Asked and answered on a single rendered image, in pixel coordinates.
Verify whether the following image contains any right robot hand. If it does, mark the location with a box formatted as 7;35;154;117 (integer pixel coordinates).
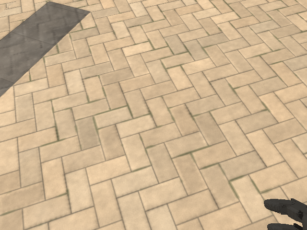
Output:
264;198;307;230

